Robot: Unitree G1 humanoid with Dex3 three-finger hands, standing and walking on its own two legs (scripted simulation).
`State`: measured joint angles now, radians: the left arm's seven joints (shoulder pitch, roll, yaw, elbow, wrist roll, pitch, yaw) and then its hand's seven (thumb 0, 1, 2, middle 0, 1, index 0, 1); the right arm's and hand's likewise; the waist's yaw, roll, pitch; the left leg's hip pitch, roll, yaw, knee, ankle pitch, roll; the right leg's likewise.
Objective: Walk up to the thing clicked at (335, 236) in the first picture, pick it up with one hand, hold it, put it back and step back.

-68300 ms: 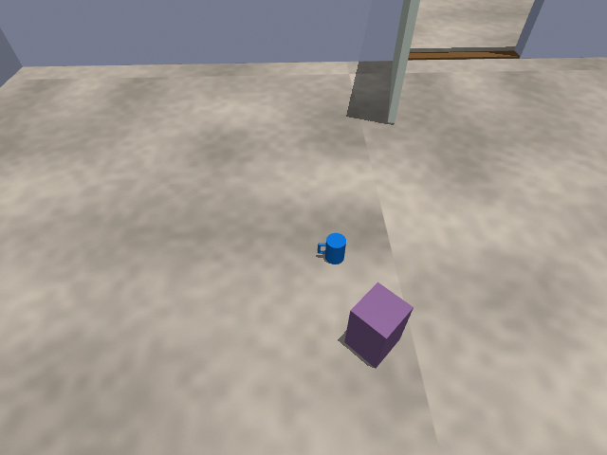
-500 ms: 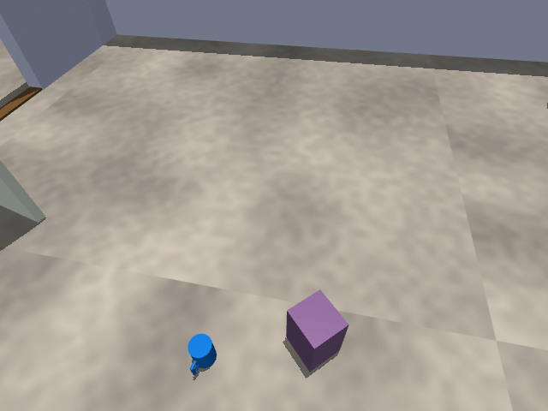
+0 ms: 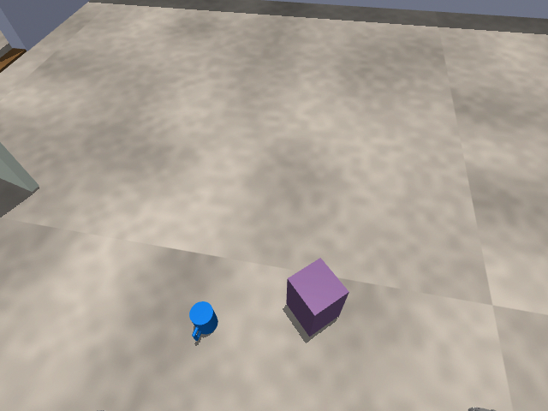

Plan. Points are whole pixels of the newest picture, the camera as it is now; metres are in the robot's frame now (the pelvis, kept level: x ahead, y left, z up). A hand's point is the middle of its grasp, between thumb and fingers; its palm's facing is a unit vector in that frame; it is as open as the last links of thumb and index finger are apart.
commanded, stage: step back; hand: left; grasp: from above
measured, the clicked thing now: (202, 322) +0.47 +0.28 -0.72
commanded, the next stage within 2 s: none
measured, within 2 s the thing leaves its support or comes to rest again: neither
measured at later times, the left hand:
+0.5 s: hand out of the picture +0.04 +0.28 -0.17, palm faces -0.11 -0.91 -0.39, open 7.4 cm
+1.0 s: hand out of the picture -0.08 +0.30 -0.16, palm faces -0.03 -0.93 -0.38, open 7.4 cm
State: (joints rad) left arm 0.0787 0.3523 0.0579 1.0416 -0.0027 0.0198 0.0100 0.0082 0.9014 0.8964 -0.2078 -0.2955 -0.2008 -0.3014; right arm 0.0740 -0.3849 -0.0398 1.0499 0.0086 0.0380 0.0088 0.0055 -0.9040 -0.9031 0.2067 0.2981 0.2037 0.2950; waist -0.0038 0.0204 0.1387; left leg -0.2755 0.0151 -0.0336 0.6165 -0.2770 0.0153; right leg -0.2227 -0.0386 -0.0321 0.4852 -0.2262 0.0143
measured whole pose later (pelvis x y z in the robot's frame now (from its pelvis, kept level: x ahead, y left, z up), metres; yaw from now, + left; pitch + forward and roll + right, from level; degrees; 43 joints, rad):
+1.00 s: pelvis -0.21 +0.04 -0.01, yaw -3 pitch -2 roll -1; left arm 0.14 0.40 0.08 0.81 0.01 0.06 0.02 0.01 0.90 0.90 -0.21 -0.30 -0.20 -0.30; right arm 0.15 -0.36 -0.04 0.87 -0.03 0.02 -0.01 0.01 -0.90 -0.90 0.21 0.30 0.21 0.30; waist 0.00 -0.04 0.17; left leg -0.29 0.00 -0.02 0.60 -0.27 0.03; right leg -0.48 0.13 0.15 1.18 -0.52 -0.01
